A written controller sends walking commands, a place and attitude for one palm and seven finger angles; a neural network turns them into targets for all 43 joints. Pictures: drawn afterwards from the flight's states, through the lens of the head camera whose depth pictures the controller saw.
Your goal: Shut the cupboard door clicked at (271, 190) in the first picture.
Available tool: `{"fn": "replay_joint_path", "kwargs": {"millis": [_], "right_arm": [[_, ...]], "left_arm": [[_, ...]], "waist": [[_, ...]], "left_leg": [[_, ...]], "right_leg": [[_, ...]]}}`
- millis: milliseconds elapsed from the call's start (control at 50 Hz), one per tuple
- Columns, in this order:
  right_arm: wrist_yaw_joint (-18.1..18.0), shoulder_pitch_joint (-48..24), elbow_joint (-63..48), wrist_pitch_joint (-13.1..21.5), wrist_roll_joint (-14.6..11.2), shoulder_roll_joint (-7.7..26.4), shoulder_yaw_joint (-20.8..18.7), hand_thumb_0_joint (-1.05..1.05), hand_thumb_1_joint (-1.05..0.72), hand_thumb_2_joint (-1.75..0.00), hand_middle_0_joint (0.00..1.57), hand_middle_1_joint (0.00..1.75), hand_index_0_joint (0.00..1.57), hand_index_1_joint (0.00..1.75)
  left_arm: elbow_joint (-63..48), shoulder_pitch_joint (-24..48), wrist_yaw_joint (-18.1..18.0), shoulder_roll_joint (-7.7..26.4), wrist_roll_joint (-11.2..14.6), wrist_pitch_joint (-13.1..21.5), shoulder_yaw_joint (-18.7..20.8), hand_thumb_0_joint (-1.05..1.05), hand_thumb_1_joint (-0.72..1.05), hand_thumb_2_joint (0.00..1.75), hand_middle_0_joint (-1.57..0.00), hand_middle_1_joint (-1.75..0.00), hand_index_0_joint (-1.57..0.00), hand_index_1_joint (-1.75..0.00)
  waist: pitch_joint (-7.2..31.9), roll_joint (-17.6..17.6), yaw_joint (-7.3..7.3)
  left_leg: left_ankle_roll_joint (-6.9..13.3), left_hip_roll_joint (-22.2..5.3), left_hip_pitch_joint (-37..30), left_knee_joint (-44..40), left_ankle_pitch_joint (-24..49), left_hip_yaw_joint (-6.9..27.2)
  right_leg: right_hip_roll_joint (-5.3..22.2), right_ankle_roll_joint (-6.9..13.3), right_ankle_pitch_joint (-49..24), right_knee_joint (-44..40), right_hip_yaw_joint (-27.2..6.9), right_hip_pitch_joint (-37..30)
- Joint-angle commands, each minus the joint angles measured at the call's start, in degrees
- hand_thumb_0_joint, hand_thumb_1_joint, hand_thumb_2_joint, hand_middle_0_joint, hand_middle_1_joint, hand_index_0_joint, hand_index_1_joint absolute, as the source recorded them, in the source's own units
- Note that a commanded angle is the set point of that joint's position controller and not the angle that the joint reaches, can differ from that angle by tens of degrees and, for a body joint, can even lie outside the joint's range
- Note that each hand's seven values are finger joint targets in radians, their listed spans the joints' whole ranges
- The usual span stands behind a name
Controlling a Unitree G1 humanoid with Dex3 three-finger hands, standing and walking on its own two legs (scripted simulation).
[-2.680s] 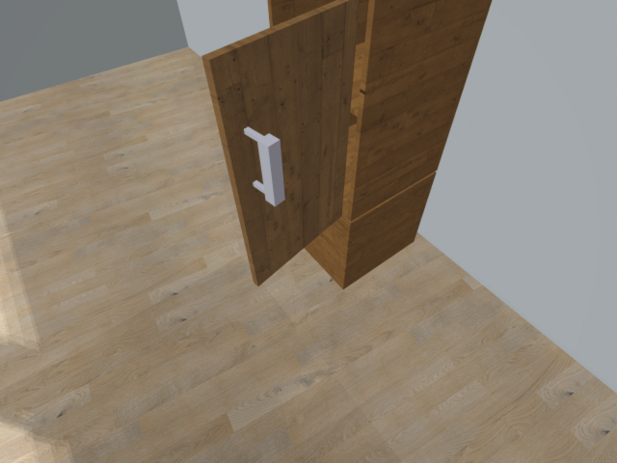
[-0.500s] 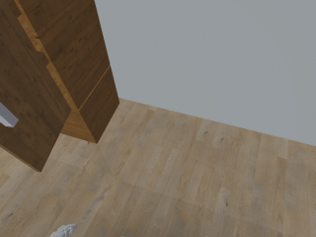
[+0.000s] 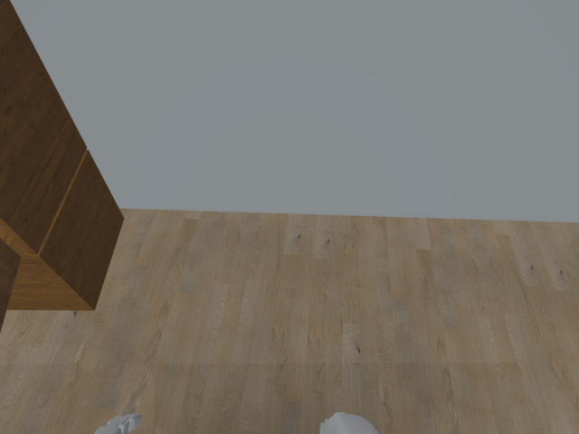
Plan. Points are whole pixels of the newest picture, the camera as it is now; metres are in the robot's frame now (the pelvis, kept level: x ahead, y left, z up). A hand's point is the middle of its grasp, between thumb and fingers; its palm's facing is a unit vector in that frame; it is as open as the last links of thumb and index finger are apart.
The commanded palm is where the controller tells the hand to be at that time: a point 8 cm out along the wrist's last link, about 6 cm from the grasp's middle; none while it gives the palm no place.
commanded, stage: walk around to get in front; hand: left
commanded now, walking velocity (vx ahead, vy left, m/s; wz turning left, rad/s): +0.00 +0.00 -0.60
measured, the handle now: out of the picture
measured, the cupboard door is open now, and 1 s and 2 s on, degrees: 100 100 100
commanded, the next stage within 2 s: none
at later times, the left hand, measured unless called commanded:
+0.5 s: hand (202, 425) +0.15 +0.14 -0.17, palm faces -0.28 -0.93 -0.23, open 7.4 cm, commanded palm none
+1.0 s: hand (265, 359) +0.25 +0.05 -0.16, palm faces -0.56 -0.78 -0.29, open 7.4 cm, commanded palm none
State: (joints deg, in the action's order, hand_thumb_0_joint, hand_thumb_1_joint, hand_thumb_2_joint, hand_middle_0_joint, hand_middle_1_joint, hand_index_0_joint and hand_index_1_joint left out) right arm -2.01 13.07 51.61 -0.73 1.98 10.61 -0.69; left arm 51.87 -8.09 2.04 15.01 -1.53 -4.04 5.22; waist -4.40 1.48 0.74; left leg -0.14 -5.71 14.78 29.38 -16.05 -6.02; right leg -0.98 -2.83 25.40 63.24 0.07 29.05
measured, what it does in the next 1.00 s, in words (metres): steps on the spot, turning right: right foot, then left foot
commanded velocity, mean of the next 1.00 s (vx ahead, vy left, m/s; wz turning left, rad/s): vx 0.00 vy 0.00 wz -0.60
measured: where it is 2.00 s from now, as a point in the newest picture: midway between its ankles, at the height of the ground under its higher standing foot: outside the picture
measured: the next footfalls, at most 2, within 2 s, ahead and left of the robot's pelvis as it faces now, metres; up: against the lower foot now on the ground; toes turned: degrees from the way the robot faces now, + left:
right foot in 0.20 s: +0.02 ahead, -0.15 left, +0.00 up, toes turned -12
left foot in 0.56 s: +0.12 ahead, +0.07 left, +0.00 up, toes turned -18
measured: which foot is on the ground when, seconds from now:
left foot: down 0.00-0.18, up 0.20-0.54, down 0.56-0.92, up 0.94-1.00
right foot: up 0.00-0.18, down 0.20-0.56, up 0.58-0.92, down 0.94-1.00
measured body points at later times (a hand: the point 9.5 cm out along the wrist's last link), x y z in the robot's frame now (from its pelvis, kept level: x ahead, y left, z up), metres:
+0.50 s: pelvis +0.02 -0.03 +0.00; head +0.08 -0.05 +0.44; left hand +0.16 +0.19 -0.15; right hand +0.05 -0.31 -0.14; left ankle +0.07 +0.09 -0.71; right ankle -0.02 -0.14 -0.74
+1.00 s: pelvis +0.04 -0.06 -0.02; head +0.07 -0.11 +0.43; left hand +0.28 +0.09 -0.14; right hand -0.09 -0.31 -0.17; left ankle +0.08 +0.08 -0.70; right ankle -0.03 -0.15 -0.74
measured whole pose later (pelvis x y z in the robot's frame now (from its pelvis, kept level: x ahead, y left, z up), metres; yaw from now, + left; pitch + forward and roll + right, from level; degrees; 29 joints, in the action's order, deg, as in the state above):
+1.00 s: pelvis +0.04 -0.06 -0.02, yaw -36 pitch +1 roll +0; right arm -1.4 13.5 53.4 -3.9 0.7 15.9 -3.4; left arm 51.5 -7.6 1.2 13.6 -1.3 -1.6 3.6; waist -5.6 -3.3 -0.6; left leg -3.9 -8.2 21.7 54.7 -30.7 -5.3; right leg 0.0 1.6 19.5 36.2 3.0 17.7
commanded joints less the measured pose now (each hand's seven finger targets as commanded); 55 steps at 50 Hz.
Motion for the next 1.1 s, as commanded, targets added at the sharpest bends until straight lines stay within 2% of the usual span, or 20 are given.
{"fn": "replay_joint_path", "kwargs": {"millis": [0, 80, 120, 140, 160, 180, 300, 480, 500, 540, 560, 620, 700, 800, 860, 880, 900, 920, 960, 1080], "right_arm": [[-0.87, 3.43, -2.43, 1.33, 0.09, 12.46, -3.75, 0.00, -0.90, -0.90, 0.20, 0.30, 0.20, 0.30], [-0.05, 4.99, -1.52, 0.93, 0.06, 14.33, -4.59, 0.00, -0.90, -0.90, 0.20, 0.30, 0.20, 0.30], [0.23, 3.17, -1.95, 0.71, -0.32, 14.62, -4.84, 0.00, -0.90, -0.90, 0.20, 0.30, 0.20, 0.30], [0.41, 2.12, -2.44, 0.61, -0.82, 13.70, -4.86, 0.00, -0.90, -0.90, 0.20, 0.30, 0.20, 0.30], [0.65, -0.25, -5.25, 0.43, -1.56, 8.29, -3.73, 0.00, -0.90, -0.90, 0.20, 0.30, 0.20, 0.30], [0.13, -3.59, -6.63, -0.33, -1.52, 8.81, -3.25, 0.00, -0.90, -0.90, 0.20, 0.30, 0.20, 0.30], [0.54, -3.35, -3.68, -1.06, -1.50, 7.74, -3.41, 0.00, -0.90, -0.90, 0.20, 0.30, 0.20, 0.30], [-0.06, -1.60, -3.46, -0.09, -2.05, 7.17, -3.34, 0.00, -0.90, -0.90, 0.20, 0.30, 0.20, 0.30], [-0.23, 0.89, -2.51, 0.27, -2.04, 7.88, -3.51, 0.00, -0.90, -0.90, 0.20, 0.30, 0.20, 0.30], [-0.73, 5.18, -2.43, 1.20, -0.44, 17.41, -4.99, 0.00, -0.90, -0.90, 0.20, 0.30, 0.20, 0.30], [-0.95, 5.40, -2.76, 0.86, -0.05, 18.01, -4.90, 0.00, -0.90, -0.90, 0.20, 0.30, 0.20, 0.30], [-1.04, -1.05, -4.97, 1.38, 0.23, 13.33, -3.46, 0.00, -0.90, -0.90, 0.20, 0.30, 0.20, 0.30], [-1.11, 0.77, -4.25, 1.23, -0.01, 12.62, -3.56, 0.00, -0.90, -0.90, 0.20, 0.30, 0.20, 0.30], [-0.02, 3.98, -2.68, 0.76, 0.05, 14.16, -4.51, 0.00, -0.90, -0.90, 0.20, 0.30, 0.20, 0.30], [0.30, 2.33, -2.70, 0.42, -0.35, 15.25, -4.93, 0.00, -0.90, -0.90, 0.20, 0.30, 0.20, 0.30], [0.49, 0.98, -3.36, 0.30, -0.79, 14.27, -4.98, 0.00, -0.90, -0.90, 0.20, 0.30, 0.20, 0.30], [0.84, -0.46, -5.71, 0.13, -1.45, 8.91, -3.91, 0.00, -0.90, -0.90, 0.20, 0.30, 0.20, 0.30], [0.38, -5.02, -7.57, -0.48, -1.48, 8.91, -3.23, 0.00, -0.90, -0.90, 0.20, 0.30, 0.20, 0.30], [0.33, -4.97, -6.33, -1.07, -1.75, 8.91, -3.37, 0.00, -0.90, -0.90, 0.20, 0.30, 0.20, 0.30], [0.69, -3.28, -3.94, -0.85, -1.53, 7.25, -3.10, 0.00, -0.90, -0.90, 0.20, 0.30, 0.20, 0.30]], "left_arm": [[-4.92, 2.33, 0.62, 1.77, 0.31, 1.34, 0.20, 0.00, 0.90, 0.90, -0.20, -0.30, -0.20, -0.30], [-5.23, 3.26, 0.58, 1.65, 0.56, 1.87, -0.15, 0.00, 0.90, 0.90, -0.20, -0.30, -0.20, -0.30], [-4.08, -0.76, 0.39, 3.09, 0.53, 2.26, 0.20, 0.00, 0.90, 0.90, -0.20, -0.30, -0.20, -0.30], [-2.67, -5.22, -0.02, 5.96, 0.21, 2.77, 0.87, 0.00, 0.90, 0.90, -0.20, -0.30, -0.20, -0.30], [-1.34, -9.74, -1.10, 13.46, -0.54, 3.45, 2.35, 0.00, 0.90, 0.90, -0.20, -0.30, -0.20, -0.30], [-0.28, -12.48, -2.05, 15.70, 0.56, 3.18, 2.74, 0.00, 0.90, 0.90, -0.20, -0.30, -0.20, -0.30], [-3.16, -2.83, -3.39, 8.44, 0.39, 3.53, 1.31, 0.00, 0.90, 0.90, -0.20, -0.30, -0.20, -0.30], [-3.17, -1.38, -2.85, 9.17, 0.27, 2.69, 1.92, 0.00, 0.90, 0.90, -0.20, -0.30, -0.20, -0.30], [-3.25, -0.39, -2.81, 8.22, 0.50, 2.52, 1.61, 0.00, 0.90, 0.90, -0.20, -0.30, -0.20, -0.30], [-5.49, -1.62, -1.80, 2.77, 1.52, 2.08, 0.39, 0.00, 0.90, 0.90, -0.20, -0.30, -0.20, -0.30], [-5.62, -0.02, -1.60, 4.83, 0.79, 2.05, 0.81, 0.00, 0.90, 0.90, -0.20, -0.30, -0.20, -0.30], [-3.69, -1.12, -0.41, 4.52, -0.02, 1.82, 1.57, 0.00, 0.90, 0.90, -0.20, -0.30, -0.20, -0.30], [-4.08, -0.66, 0.48, 2.02, 0.23, 1.24, 0.77, 0.00, 0.90, 0.90, -0.20, -0.30, -0.20, -0.30], [-5.11, 2.50, 0.72, 1.84, 0.35, 1.79, -0.01, 0.00, 0.90, 0.90, -0.20, -0.30, -0.20, -0.30], [-3.79, -1.00, 0.50, 3.29, 0.38, 2.18, 0.24, 0.00, 0.90, 0.90, -0.20, -0.30, -0.20, -0.30], [-2.52, -5.51, 0.10, 5.97, 0.15, 2.53, 0.92, 0.00, 0.90, 0.90, -0.20, -0.30, -0.20, -0.30], [-1.44, -9.41, -0.92, 13.26, -0.61, 3.33, 2.23, 0.00, 0.90, 0.90, -0.20, -0.30, -0.20, -0.30], [-0.48, -12.79, -1.88, 16.10, 0.46, 3.19, 2.80, 0.00, 0.90, 0.90, -0.20, -0.30, -0.20, -0.30], [-2.16, -6.97, -2.62, 12.32, 0.51, 2.86, 2.22, 0.00, 0.90, 0.90, -0.20, -0.30, -0.20, -0.30], [-3.49, -2.68, -3.01, 9.72, 0.23, 3.39, 1.34, 0.00, 0.90, 0.90, -0.20, -0.30, -0.20, -0.30]], "waist": [[6.72, -13.50, -2.34], [7.09, -14.59, -3.32], [8.23, -12.34, -0.84], [9.61, -6.04, 1.56], [10.02, 16.10, 3.78], [10.03, 17.27, 5.81], [7.78, 8.02, -0.29], [7.91, 6.73, -1.74], [8.81, 4.69, -3.17], [9.51, -21.17, -3.96], [8.11, -15.98, -4.56], [5.00, -12.17, -0.83], [7.43, -12.83, -1.27], [7.65, -15.64, -3.36], [7.58, -12.35, -0.91], [8.69, -6.71, 1.62], [9.72, 14.10, 3.53], [8.88, 16.47, 6.39], [4.87, 11.90, 3.01], [8.44, 5.89, -0.04]], "left_leg": [[5.80, -12.04, -11.52, -7.00, 29.79, 3.36], [5.69, -14.62, -10.17, -4.87, 29.17, 2.32], [2.85, -13.75, -6.78, 0.62, 25.68, -0.03], [-0.21, -11.30, -0.57, 8.97, 19.97, -2.70], [-4.12, -1.99, 16.17, 23.41, -11.98, -7.53], [-4.21, 0.75, 19.96, 33.14, -24.07, 0.76], [-5.18, 0.14, 16.03, 31.55, -8.72, 4.95], [-3.96, 4.26, 1.75, 4.63, -1.96, 4.28], [-3.65, 3.03, -5.52, -2.61, 3.58, 4.46], [6.20, -20.91, -15.23, -13.93, 13.42, 28.54], [10.63, -24.57, -9.66, -13.50, 16.25, 29.36], [8.45, -16.59, -5.18, -10.93, 24.43, 16.02], [6.12, -12.30, -11.29, -7.55, 30.01, 4.84], [5.73, -14.18, -11.13, -5.11, 30.01, 1.75], [2.56, -13.61, -6.16, 0.78, 25.34, -0.83], [-0.28, -11.49, 0.57, 8.15, 17.71, -2.71], [-4.13, -2.61, 15.41, 22.19, -9.17, -7.68], [-4.31, 0.66, 20.05, 32.63, -24.32, 0.04], [-3.91, -1.57, 22.12, 37.75, -15.94, 5.95], [-5.34, 1.59, 13.17, 23.18, -8.46, 3.34]], "right_leg": [[1.95, -0.64, -0.08, -8.33, 3.71, 1.44], [1.06, 1.06, 0.11, -20.44, 6.09, -6.40], [0.82, 2.28, -9.45, -32.66, 6.20, -15.34], [3.86, 4.02, -20.44, -39.76, 2.02, -25.03], [20.04, 9.76, -41.03, -44.11, -20.61, -34.72], [24.57, 15.22, -53.79, -42.17, -24.72, -31.80], [13.59, 13.46, -45.70, -40.16, -13.78, -23.71], [10.55, 11.34, -37.46, -37.05, -19.90, -16.75], [8.69, 8.89, -32.87, -34.54, -18.81, -12.29], [-3.80, 1.65, 8.42, -13.71, -4.00, 4.10], [-1.22, 1.38, 11.88, -1.70, -4.52, 2.97], [1.66, 0.08, 3.98, 6.73, -2.54, 3.74], [2.05, -0.92, 0.73, -1.68, 2.31, 2.79], [1.41, 0.52, 0.66, -17.23, 6.18, -4.59], [0.56, 2.13, -9.37, -32.16, 7.28, -15.36], [3.69, 3.85, -18.60, -39.14, 2.82, -24.34], [18.87, 9.62, -35.16, -44.34, -18.54, -33.90], [25.02, 15.54, -48.80, -43.08, -25.10, -30.44], [19.70, 15.90, -30.71, -44.82, -20.99, -23.70], [13.21, 13.87, -41.38, -39.98, -14.88, -22.14]]}}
